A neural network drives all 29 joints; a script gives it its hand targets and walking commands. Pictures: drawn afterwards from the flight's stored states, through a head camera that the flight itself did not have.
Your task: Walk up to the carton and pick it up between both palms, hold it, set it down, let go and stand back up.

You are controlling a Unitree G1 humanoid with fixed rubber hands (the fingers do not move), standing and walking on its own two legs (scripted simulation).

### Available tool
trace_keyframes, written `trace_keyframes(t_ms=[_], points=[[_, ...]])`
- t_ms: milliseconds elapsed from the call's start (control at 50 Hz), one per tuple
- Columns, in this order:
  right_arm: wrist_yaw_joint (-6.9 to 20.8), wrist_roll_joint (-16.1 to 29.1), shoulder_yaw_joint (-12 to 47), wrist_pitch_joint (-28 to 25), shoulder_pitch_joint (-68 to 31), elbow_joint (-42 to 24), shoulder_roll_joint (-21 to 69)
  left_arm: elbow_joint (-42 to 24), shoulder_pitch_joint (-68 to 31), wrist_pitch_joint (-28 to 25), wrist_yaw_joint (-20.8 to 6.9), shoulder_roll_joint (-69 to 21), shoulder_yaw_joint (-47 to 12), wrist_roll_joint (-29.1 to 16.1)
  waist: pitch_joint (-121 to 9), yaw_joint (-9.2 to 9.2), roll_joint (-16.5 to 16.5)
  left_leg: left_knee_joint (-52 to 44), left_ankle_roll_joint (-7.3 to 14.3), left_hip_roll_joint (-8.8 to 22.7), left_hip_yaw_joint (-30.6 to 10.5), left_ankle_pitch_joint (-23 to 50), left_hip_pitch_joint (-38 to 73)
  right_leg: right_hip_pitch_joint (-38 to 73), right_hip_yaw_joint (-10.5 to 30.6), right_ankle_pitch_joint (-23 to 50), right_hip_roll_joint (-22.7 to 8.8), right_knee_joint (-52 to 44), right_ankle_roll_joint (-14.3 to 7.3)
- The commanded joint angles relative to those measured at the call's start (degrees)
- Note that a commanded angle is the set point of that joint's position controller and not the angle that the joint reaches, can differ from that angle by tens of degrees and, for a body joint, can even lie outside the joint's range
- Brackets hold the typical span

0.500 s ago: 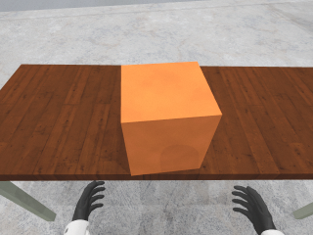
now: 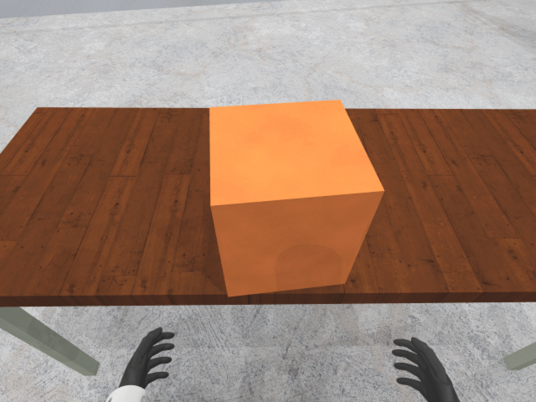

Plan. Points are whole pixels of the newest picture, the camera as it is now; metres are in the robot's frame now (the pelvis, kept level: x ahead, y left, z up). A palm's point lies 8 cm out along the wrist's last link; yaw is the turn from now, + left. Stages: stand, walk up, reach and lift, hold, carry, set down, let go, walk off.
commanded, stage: set down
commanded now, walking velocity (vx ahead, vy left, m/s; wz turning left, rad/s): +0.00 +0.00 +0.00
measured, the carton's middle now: (282, 201) +0.40 +0.02 +0.06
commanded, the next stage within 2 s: let go in 0.38 s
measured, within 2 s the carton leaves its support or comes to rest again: neither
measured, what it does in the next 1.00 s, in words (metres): stands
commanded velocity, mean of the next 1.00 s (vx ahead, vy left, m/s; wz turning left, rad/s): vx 0.00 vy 0.00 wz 0.00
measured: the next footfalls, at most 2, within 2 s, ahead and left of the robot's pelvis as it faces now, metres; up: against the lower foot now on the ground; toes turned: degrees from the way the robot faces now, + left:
none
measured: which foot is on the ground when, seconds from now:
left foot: down 0.00-1.00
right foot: down 0.00-1.00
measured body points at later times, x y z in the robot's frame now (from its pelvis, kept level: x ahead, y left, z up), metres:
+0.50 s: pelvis +0.00 +0.00 +0.00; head +0.01 +0.01 +0.45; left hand +0.17 +0.23 -0.10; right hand +0.15 -0.23 -0.10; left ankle -0.01 +0.12 -0.75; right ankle -0.01 -0.10 -0.75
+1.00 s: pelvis +0.00 +0.00 -0.01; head -0.01 +0.01 +0.44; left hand +0.15 +0.23 -0.11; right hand +0.15 -0.24 -0.10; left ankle -0.01 +0.12 -0.75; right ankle -0.01 -0.10 -0.75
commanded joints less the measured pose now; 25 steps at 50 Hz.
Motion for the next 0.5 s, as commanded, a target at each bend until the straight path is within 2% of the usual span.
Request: trace_keyframes(t_ms=[0, 20, 40, 60, 80, 100, 120, 140, 160, 180, 200, 240, 260, 280, 300, 340, 360, 400, 440, 480], points=[[-0.44, -0.07, -3.00, -3.10, -4.68, -6.61, -8.00, -8.51, -5.16, -1.83, -0.14, 5.21, 1.94, -0.05, -4.87, 0.05, 2.11, -2.35, -1.34, 0.54, 1.41, 11.62, 4.85, -4.06, -1.06, 10.31, -1.66, -4.29, -0.11], [-0.66, -1.38, -3.11, -2.59, -5.19, -3.25, -7.71, -5.04, -6.10, -0.98, -0.70, 5.39, 1.84, 0.33, -3.99, -0.92, 1.78, -2.22, -1.29, 0.26, 1.66, 10.31, 4.56, -4.83, -0.92, 8.98, -1.84, -4.80, 0.09], [-0.54, -0.73, -3.26, -3.06, -5.75, -6.16, -7.71, -8.53, -7.10, -1.31, -0.46, 6.20, 2.48, 0.08, -5.83, 0.09, 2.03, -2.26, -1.22, 0.48, 1.48, 10.32, 4.62, -4.20, -1.26, 8.63, -1.68, -4.21, 0.12], [-0.41, -0.52, -3.80, -3.39, -6.42, -6.35, -7.99, -9.89, -7.88, -1.67, 0.14, 6.10, 1.94, -0.09, -5.93, -0.07, 2.55, -1.96, -1.36, 0.69, 1.29, 10.75, 4.08, -4.48, -1.45, 8.68, -1.54, -3.74, -0.05], [-0.71, -1.85, -3.56, -2.66, -6.36, -1.92, -7.22, -4.49, -7.90, -0.75, -0.46, 6.10, 1.41, 0.23, -4.16, -1.37, 1.78, -1.61, -1.26, 0.54, 1.60, 9.33, 3.97, -5.16, -1.09, 8.18, -1.95, -4.12, 0.21], [-0.80, -1.92, -3.32, -2.39, -6.20, -1.47, -7.08, -4.48, -7.86, -0.31, -0.75, 6.47, 2.41, 0.75, -4.42, -0.96, 2.18, -1.63, -1.21, 0.51, 1.55, 9.84, 4.33, -4.74, -1.29, 8.79, -1.97, -3.99, 0.27], [-0.51, -0.90, -3.76, -3.38, -7.37, -6.11, -8.23, -9.69, -8.62, -1.19, -0.13, 6.35, 2.37, -0.05, -7.01, -0.03, 1.47, -1.45, -1.24, 0.85, 1.27, 11.99, 4.77, -3.96, -1.84, 10.24, -1.34, -3.17, 0.34], [-0.81, -1.82, -4.03, -3.45, -6.97, -4.07, -7.82, -6.98, -8.33, -1.12, -0.44, 6.55, 1.86, -0.22, -5.75, -1.36, 0.03, -1.09, -0.93, 0.57, 1.56, 11.12, 3.90, -4.32, -1.33, 10.68, -1.61, -3.33, 0.68], [-1.28, -2.88, -3.59, -2.93, -6.87, -1.12, -7.11, -3.49, -9.01, -0.34, -1.17, 6.81, 2.06, -0.05, -4.98, -2.00, -0.03, -1.15, -0.78, 0.17, 1.73, 9.30, 3.78, -4.73, -1.07, 10.77, -2.20, -3.63, 1.01], [-1.39, -3.02, -3.31, -2.68, -7.10, -0.36, -6.97, -2.67, -8.74, 0.14, -1.36, 6.78, 2.88, 0.68, -4.75, -1.22, 0.95, -1.55, -0.91, 0.21, 1.78, 9.02, 4.05, -4.62, -1.31, 9.98, -2.19, -3.64, 0.82], [-1.32, -2.87, -3.11, -3.24, -7.62, -2.30, -6.99, -3.83, -9.02, -0.18, -1.32, 6.80, 2.89, 0.07, -5.93, -0.36, 0.18, -1.34, -0.78, 0.24, 1.88, 9.89, 3.97, -4.22, -1.31, 10.87, -2.06, -3.24, 0.99], [-1.58, -3.20, -2.88, -3.62, -7.01, 0.38, -6.75, -2.22, -8.64, -0.04, -1.56, 6.83, 2.64, 0.84, -5.14, -1.18, 1.36, -0.68, -1.11, 0.16, 1.94, 12.13, 4.28, -3.50, -1.43, 13.78, -2.03, -2.72, 1.00], [-1.54, -2.83, -3.01, -4.01, -7.68, -0.48, -6.59, -3.54, -9.88, -0.32, -1.50, 7.40, 2.88, 0.81, -6.72, -1.01, 2.08, -0.63, -1.40, 0.24, 1.82, 12.31, 4.70, -3.26, -1.71, 13.80, -1.90, -2.42, 0.94], [-1.49, -2.73, -3.31, -4.50, -7.87, -1.16, -6.62, -4.97, -10.40, -0.84, -1.34, 7.49, 3.10, 0.41, -7.28, -0.98, 1.37, -0.56, -1.33, 0.35, 1.81, 12.21, 4.50, -3.15, -1.65, 13.67, -1.78, -2.24, 0.93], [-1.48, -2.89, -2.86, -4.24, -7.69, 1.48, -6.27, -2.46, -10.02, -0.54, -1.45, 6.89, 2.78, 0.78, -6.24, -1.15, 2.20, -0.73, -1.45, 0.46, 1.79, 12.06, 4.60, -3.56, -1.81, 12.96, -1.81, -2.44, 0.62], [-1.40, -2.91, -3.34, -4.55, -8.00, 1.77, -6.63, -3.04, -10.16, -0.72, -1.36, 6.71, 2.61, 0.78, -6.58, -1.32, 3.15, -0.66, -1.80, 0.70, 1.72, 13.07, 4.64, -3.11, -1.99, 12.79, -1.56, -2.20, 0.27], [-1.39, -3.56, -3.41, -4.73, -8.21, 2.01, -6.93, -1.79, -9.88, -0.69, -1.41, 6.95, 2.93, 1.12, -6.70, -1.30, 2.31, -0.48, -1.65, 0.60, 1.80, 13.09, 4.93, -3.20, -1.89, 13.32, -1.65, -2.13, 0.41], [-1.50, -3.24, -3.50, -5.34, -8.43, 2.54, -7.18, -1.77, -10.00, -0.81, -1.46, 6.92, 3.00, 1.24, -7.00, -1.50, 3.01, 0.06, -1.82, 0.45, 1.62, 14.49, 5.14, -3.01, -1.90, 15.98, -1.61, -1.51, 0.57], [-1.80, -3.56, -3.43, -5.66, -8.56, 2.06, -7.43, -0.44, -9.72, -0.67, -1.91, 6.77, 3.29, 0.81, -7.48, -1.11, 0.72, 0.17, -1.41, 0.28, 1.88, 13.78, 5.38, -3.31, -1.84, 16.44, -1.59, -1.77, 0.98], [-1.97, -3.57, -3.05, -5.61, -8.74, 2.63, -7.01, -0.54, -10.76, -0.77, -2.07, 7.24, 3.46, 0.80, -6.75, -1.01, 0.71, 0.12, -1.36, 0.28, 1.88, 13.05, 4.40, -3.07, -1.78, 16.18, -1.72, -1.52, 1.00]])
